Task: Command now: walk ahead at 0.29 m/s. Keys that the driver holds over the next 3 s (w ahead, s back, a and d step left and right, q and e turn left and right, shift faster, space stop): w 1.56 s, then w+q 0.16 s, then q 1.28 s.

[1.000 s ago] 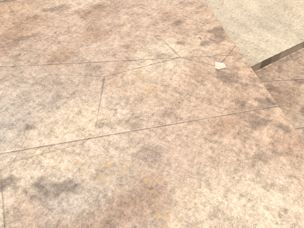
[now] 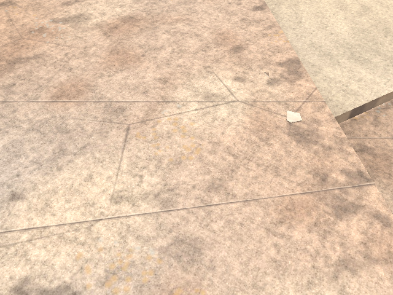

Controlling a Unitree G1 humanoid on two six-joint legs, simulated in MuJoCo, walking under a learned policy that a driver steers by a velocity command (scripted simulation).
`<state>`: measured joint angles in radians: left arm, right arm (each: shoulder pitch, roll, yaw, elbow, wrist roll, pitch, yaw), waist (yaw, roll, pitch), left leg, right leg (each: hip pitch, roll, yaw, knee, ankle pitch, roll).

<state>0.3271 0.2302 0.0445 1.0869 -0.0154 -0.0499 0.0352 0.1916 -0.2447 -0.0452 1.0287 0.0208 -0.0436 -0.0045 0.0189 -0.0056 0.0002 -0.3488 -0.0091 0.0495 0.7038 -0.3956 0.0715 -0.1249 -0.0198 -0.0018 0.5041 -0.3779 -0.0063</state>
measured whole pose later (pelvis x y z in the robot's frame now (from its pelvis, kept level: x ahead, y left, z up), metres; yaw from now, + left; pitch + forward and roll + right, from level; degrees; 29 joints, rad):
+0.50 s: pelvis +0.21 +0.02 +0.00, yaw +0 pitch +1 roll +1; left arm -0.03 0.23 0.05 0.89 -0.03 -0.09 -0.03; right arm 0.42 -0.22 -0.04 1.07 0.01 -0.08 -0.01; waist -0.09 -0.03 0.03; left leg 0.14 -0.04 0.05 0.16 -0.32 0.04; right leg -0.62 -0.07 -0.02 0.57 0.03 -0.03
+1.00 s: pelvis +0.49 -0.01 +0.01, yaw +1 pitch +1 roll -2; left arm 0.35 0.24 0.05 1.01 -0.01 -0.10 0.00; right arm 0.05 -0.26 -0.06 0.91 0.01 -0.08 0.00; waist 0.07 0.04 0.01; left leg -0.67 0.13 -0.04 0.64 0.08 0.01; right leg 0.00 0.07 -0.06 0.18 -0.20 -0.06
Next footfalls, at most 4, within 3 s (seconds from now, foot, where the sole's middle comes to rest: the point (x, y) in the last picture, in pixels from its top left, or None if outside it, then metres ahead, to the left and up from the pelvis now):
0.58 right None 0.46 -0.11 -0.77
1.16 left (171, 231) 0.77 0.14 -0.77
1.70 right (230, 167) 1.08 -0.10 -0.77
2.18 left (173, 154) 1.16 0.16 -0.77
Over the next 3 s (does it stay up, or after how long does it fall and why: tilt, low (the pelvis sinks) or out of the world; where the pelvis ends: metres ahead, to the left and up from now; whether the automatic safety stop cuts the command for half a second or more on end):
stays up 1.11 0.02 0.01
